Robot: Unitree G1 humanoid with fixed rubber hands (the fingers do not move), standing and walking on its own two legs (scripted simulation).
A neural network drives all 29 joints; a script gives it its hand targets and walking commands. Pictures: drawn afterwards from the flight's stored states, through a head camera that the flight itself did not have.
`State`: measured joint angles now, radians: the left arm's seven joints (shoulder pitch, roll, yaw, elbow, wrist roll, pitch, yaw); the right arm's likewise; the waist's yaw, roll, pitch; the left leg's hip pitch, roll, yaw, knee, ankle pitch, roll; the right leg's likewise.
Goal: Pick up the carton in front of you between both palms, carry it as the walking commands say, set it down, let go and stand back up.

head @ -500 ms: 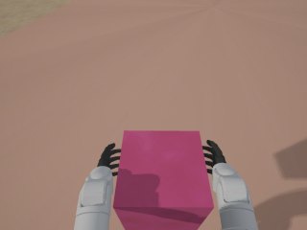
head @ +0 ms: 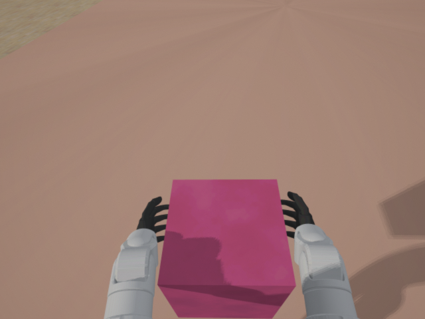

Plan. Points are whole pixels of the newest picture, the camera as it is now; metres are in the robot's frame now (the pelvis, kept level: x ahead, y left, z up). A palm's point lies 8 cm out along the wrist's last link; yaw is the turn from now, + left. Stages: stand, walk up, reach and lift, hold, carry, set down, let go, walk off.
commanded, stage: hold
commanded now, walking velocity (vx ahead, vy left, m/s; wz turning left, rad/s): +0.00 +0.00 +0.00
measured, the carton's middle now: (224, 252) +0.29 +0.00 -0.04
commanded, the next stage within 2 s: set down in 0.10 s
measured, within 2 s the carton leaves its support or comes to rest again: neither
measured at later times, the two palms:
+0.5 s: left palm (147, 237) +0.32 +0.16 -0.02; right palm (282, 222) +0.34 -0.13 -0.02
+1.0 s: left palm (163, 264) +0.35 +0.17 -0.22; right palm (270, 257) +0.36 -0.13 -0.22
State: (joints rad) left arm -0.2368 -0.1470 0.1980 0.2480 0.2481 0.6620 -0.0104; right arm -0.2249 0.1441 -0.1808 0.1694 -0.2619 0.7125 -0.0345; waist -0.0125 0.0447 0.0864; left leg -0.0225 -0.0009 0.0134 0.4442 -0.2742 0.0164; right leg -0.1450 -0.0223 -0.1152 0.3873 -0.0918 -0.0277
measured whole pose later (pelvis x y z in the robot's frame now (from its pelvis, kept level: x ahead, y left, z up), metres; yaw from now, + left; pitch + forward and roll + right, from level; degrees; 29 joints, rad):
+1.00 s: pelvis -0.04 +0.01 -0.14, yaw +4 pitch +32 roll +1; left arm -0.64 -0.04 0.29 0.75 0.12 0.04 0.10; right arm -0.63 0.04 -0.31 0.69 -0.13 0.05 -0.09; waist -0.02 0.03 -0.12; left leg -1.37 -0.07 0.01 1.33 -0.52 0.03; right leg -1.48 0.00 0.01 1.23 -0.32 0.00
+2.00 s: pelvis -0.08 +0.00 -0.37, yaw +7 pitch +40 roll +1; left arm -1.28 0.21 0.13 1.04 -0.08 0.09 0.16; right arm -1.23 -0.17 -0.28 0.96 0.05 0.10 -0.16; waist -0.08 0.01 0.17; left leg -2.17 -0.10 0.03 2.13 -0.66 0.01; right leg -2.30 0.01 0.02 2.00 -0.40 0.01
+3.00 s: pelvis -0.08 +0.00 -0.40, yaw +7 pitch +40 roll +0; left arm -1.37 0.16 0.23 1.12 0.12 0.09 0.05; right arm -1.32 -0.26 -0.42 1.16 -0.02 0.04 -0.02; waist -0.07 -0.03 0.21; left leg -2.25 -0.13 0.01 2.23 -0.67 0.00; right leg -2.36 0.02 0.01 2.09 -0.42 0.02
